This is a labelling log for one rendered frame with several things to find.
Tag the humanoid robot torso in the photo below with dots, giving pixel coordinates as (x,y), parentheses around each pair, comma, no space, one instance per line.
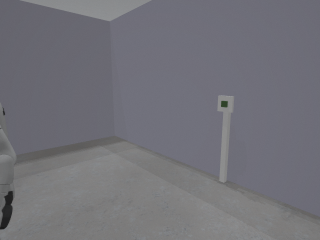
(11,191)

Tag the panel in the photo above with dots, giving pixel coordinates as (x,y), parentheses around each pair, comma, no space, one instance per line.
(225,134)

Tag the button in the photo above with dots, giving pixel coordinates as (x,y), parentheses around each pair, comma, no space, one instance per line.
(224,104)

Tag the left robot forearm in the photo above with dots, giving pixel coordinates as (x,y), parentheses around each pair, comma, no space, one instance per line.
(6,178)

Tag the left robot upper arm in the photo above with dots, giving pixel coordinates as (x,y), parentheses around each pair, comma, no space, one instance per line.
(5,146)

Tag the robot left thigh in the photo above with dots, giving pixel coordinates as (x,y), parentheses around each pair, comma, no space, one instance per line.
(7,213)

